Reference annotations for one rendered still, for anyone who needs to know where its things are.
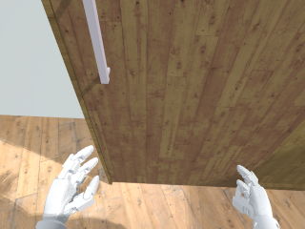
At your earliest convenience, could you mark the robot right forearm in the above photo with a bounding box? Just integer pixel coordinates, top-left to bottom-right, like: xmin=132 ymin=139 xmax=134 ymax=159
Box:
xmin=253 ymin=215 xmax=280 ymax=229

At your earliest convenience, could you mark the robot left forearm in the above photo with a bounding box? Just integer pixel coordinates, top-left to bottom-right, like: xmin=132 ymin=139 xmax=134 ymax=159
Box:
xmin=35 ymin=219 xmax=67 ymax=229

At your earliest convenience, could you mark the right robot hand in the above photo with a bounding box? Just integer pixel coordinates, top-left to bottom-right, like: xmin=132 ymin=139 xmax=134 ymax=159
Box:
xmin=233 ymin=165 xmax=273 ymax=220

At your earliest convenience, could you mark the handle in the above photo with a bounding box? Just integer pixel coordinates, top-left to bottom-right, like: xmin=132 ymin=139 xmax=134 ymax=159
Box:
xmin=82 ymin=0 xmax=111 ymax=84

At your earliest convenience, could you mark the left robot hand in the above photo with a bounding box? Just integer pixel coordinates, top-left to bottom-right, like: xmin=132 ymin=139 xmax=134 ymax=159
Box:
xmin=42 ymin=145 xmax=100 ymax=224

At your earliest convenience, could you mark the wardrobe door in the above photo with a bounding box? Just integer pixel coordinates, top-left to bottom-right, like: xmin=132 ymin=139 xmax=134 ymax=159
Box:
xmin=51 ymin=0 xmax=305 ymax=188
xmin=254 ymin=119 xmax=305 ymax=185

